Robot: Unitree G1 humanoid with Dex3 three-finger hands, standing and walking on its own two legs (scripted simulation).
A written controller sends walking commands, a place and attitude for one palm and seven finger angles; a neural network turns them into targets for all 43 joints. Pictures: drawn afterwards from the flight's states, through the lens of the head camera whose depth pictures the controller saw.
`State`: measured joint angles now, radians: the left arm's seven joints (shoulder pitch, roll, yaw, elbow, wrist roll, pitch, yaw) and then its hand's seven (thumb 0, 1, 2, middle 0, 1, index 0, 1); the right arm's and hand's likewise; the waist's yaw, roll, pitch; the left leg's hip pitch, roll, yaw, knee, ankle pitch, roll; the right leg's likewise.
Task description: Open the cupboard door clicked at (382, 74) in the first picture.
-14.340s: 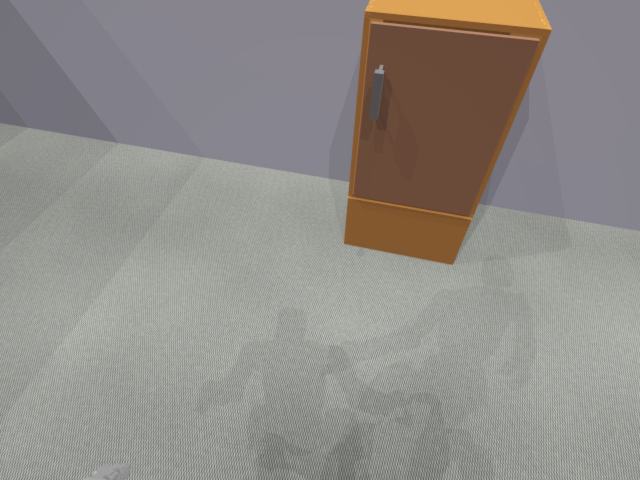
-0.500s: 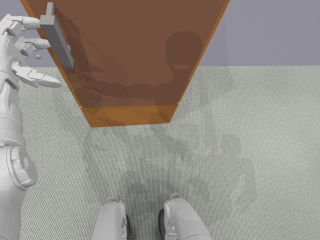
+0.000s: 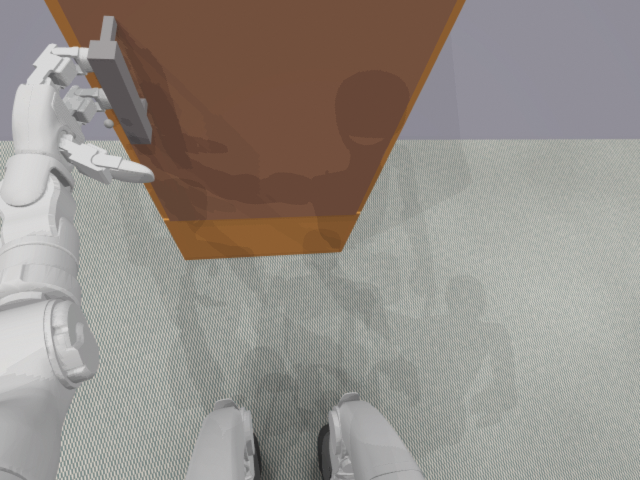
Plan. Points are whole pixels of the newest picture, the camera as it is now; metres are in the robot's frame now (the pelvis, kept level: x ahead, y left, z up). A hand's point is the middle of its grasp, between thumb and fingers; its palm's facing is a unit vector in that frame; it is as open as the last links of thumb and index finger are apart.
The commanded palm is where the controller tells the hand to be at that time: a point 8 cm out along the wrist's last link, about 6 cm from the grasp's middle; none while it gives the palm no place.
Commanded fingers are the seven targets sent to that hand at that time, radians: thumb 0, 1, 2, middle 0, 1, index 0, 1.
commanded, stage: slide the fingers in behind the handle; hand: left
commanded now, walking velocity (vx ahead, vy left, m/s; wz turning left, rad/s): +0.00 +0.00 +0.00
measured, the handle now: (126, 84) +0.58 +0.19 +0.06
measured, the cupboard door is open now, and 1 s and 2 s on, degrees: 0 0 1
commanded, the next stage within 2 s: close the thumb around the handle in 0.90 s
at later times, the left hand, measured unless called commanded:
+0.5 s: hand (140, 122) +0.53 +0.18 +0.05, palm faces +0.00 -1.00 -0.02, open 13.9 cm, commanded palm +0.51 +0.21 +0.06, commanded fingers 0.00 -0.50 0.30 -0.30 -1.20 -0.30 -1.20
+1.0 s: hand (138, 125) +0.52 +0.17 +0.06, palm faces +0.00 -1.00 -0.01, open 14.0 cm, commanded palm +0.50 +0.21 +0.06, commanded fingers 0.00 -0.44 0.32 -0.30 -1.21 -0.30 -1.21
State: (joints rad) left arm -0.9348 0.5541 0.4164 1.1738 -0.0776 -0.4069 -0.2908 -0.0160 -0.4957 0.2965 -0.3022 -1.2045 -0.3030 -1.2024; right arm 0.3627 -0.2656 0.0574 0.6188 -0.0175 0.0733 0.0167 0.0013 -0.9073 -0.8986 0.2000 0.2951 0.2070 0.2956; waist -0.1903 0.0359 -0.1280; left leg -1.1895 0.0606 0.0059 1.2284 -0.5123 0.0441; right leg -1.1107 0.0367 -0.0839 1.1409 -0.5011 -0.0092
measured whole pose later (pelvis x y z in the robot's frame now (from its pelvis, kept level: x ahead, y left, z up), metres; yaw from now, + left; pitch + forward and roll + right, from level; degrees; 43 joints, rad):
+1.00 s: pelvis +0.00 +0.00 +0.00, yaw +0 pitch +26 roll -4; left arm -0.92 0.46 0.36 1.17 -0.07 -0.45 -0.21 -0.02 -0.50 0.30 -0.30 -1.20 -0.30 -1.20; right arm 0.37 -0.26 0.04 0.63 -0.03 0.07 0.03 0.00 -0.91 -0.90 0.20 0.30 0.21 0.30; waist -0.18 0.04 -0.14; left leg -1.17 0.05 0.01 1.22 -0.51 0.04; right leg -1.09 0.03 -0.08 1.14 -0.51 -0.01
